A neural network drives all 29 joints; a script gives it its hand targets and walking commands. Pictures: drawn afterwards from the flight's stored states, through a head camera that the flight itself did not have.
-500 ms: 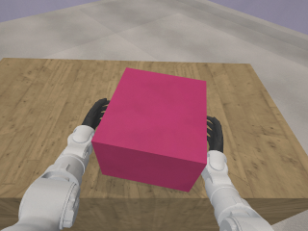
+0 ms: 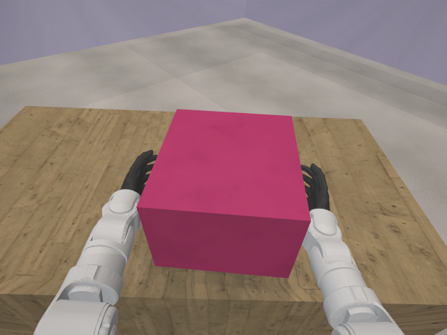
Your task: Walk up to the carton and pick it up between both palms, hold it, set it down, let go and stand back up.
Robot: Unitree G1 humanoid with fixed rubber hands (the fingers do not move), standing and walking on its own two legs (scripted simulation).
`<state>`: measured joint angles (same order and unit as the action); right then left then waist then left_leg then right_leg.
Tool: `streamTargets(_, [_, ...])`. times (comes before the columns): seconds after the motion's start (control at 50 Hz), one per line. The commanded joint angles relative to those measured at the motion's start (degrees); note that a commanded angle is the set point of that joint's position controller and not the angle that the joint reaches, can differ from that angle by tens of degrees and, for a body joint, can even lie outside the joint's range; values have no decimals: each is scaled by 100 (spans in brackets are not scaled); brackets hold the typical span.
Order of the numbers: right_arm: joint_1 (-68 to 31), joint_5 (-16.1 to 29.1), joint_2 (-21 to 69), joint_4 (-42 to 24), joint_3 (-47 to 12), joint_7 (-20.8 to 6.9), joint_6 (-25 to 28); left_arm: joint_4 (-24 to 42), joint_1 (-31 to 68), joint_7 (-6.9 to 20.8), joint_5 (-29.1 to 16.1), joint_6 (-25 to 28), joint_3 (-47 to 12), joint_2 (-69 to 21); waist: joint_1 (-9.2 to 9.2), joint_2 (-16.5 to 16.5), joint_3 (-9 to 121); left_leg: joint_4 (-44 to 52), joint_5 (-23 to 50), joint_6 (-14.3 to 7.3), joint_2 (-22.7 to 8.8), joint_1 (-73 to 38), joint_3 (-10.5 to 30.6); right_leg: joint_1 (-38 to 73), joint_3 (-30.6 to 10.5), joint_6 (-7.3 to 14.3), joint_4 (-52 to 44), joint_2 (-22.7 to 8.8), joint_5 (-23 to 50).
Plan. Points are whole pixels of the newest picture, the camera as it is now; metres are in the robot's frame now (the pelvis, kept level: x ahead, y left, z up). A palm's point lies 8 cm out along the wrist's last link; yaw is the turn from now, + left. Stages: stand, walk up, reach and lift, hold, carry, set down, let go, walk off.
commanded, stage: reach and lift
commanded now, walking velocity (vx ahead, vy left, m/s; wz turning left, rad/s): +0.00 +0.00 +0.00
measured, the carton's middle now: (227, 186) +0.41 -0.03 +0.07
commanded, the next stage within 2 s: hold in 1.66 s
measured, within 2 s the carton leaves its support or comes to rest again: neither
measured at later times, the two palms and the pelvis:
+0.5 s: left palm (131, 195) +0.34 +0.14 +0.13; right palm (331, 195) +0.33 -0.20 +0.12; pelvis -0.02 -0.02 +0.00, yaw +1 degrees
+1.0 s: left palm (133, 185) +0.34 +0.14 +0.16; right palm (338, 187) +0.33 -0.21 +0.14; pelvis -0.04 -0.02 +0.00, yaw +0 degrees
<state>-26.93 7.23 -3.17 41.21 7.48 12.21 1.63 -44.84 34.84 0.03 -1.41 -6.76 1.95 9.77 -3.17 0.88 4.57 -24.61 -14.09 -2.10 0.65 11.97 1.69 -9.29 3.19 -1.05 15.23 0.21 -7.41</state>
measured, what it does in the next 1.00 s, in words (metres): stands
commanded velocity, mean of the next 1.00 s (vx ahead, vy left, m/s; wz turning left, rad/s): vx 0.00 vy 0.00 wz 0.00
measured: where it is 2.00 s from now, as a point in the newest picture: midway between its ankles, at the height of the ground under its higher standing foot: outside the picture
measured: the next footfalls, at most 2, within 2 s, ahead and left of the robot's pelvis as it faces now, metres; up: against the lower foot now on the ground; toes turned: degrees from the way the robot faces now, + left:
none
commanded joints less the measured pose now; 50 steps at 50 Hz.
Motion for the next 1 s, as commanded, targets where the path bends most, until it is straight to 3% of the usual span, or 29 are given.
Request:
streamTargets(0.0, [-4691,171,3969,-2400,-2885,-778,-113,2780,3803,542,-93,65,-2058,-4767,-49,383,2804,0,4163,734,34,-1610,217,931,-103,137,93,400,1532])
streamTargets(0.06, [-4487,239,3774,-2477,-2902,-783,-389,2987,3334,596,61,-356,-1908,-4630,36,188,2398,145,4005,693,63,-1536,202,1194,-112,78,84,414,1709])
streamTargets(0.12, [-4556,274,3678,-2798,-2937,-786,-588,3103,3077,689,133,-723,-1775,-4506,134,-18,2165,366,3318,558,135,-1178,122,1459,-136,5,78,367,1749])
streamTargets(0.18, [-4621,314,3749,-3001,-3049,-791,-744,3455,3240,727,40,-880,-1887,-4432,91,-202,2274,473,3002,478,211,-1004,68,1684,-165,-105,135,345,2046])
streamTargets(0.26, [-4449,366,3845,-3063,-3124,-825,-954,3932,3554,700,-21,-976,-2055,-4378,8,-84,2394,514,2811,484,261,-882,64,1803,-232,-127,190,286,2180])
streamTargets(0.36, [-4562,354,3779,-3111,-3043,-810,-1118,3912,3490,739,32,-1222,-1972,-4265,14,-158,2266,692,2186,374,286,-588,21,1852,-260,-182,171,198,1954])
streamTargets(0.42, [-4705,384,3757,-3137,-2998,-836,-1147,3973,3593,736,38,-1297,-2034,-4325,-7,-14,2460,658,2203,408,269,-705,34,1750,-238,-159,163,199,1867])
streamTargets(0.54, [-5003,334,3666,-2868,-2777,-911,-1233,3767,3893,716,68,-1432,-1884,-4267,9,-74,2376,790,1616,341,262,-556,-2,1515,-221,-144,94,182,1148])
streamTargets(0.66, [-5574,221,3640,-2516,-2440,-1097,-1194,3355,4303,604,170,-1484,-1705,-4383,162,64,2408,902,1082,240,200,-519,-29,1093,-195,-25,3,147,208])
streamTargets(0.8, [-5792,263,3497,-2182,-2240,-1200,-1170,3138,4312,576,237,-1587,-1479,-4422,167,-62,2534,868,1226,245,167,-692,-7,1180,-160,-16,-12,206,285])
streamTargets(0.88, [-6034,257,3674,-2421,-2346,-1199,-1099,3121,4376,545,158,-1510,-1503,-4454,229,-307,2752,823,1318,157,207,-630,-17,1380,-188,-86,40,195,632])
streamTargets(0.98, [-5838,278,3601,-2096,-2268,-1150,-1209,3057,4252,561,286,-1628,-1386,-4425,141,-250,2286,914,1136,139,209,-507,-16,1434,-243,-74,-6,169,576])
